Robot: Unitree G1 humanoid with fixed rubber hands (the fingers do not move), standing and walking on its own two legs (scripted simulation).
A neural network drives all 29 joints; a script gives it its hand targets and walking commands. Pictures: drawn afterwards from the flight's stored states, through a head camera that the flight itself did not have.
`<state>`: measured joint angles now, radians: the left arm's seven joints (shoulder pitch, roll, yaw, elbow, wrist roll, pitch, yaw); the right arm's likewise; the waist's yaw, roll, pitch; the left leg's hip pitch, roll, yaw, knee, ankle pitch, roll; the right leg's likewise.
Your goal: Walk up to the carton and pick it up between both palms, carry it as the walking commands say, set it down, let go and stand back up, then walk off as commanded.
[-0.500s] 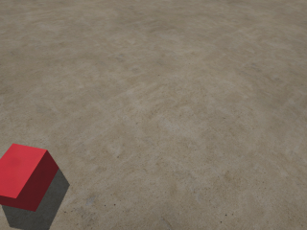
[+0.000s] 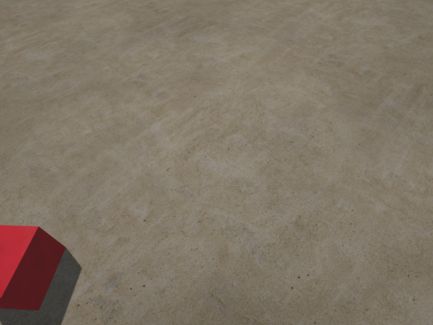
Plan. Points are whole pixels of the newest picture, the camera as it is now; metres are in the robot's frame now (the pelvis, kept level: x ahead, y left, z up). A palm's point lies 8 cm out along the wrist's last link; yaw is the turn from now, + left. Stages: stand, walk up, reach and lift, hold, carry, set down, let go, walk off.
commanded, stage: walk off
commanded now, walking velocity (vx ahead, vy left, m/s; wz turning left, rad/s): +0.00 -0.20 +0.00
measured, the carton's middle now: (15, 267) +0.48 +0.90 -0.65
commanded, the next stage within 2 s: stand in 0.86 s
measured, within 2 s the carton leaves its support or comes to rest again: neither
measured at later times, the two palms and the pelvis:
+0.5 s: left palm out of the picture +0.02 +0.13 -0.14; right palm out of the picture +0.01 -0.37 -0.10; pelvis -0.01 -0.11 +0.01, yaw +0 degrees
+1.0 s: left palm out of the picture +0.00 -0.03 -0.12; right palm out of the picture +0.05 -0.52 -0.14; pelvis -0.03 -0.27 +0.00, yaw +1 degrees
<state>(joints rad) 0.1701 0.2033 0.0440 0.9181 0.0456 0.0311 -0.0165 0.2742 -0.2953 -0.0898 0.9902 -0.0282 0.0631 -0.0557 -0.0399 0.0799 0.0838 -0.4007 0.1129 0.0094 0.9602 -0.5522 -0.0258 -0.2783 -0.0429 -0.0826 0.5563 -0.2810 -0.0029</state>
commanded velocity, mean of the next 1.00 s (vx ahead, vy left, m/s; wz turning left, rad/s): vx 0.00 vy -0.17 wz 0.00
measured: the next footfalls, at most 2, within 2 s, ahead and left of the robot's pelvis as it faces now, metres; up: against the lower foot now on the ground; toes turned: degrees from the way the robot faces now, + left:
left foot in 0.28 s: +0.01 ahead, +0.00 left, +0.00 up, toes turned +10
right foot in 0.70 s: +0.02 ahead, -0.34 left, +0.00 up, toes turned -5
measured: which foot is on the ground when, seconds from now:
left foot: up 0.00-0.26, down 0.28-0.70, up 0.72-1.00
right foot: down 0.00-0.30, up 0.32-0.68, down 0.70-1.00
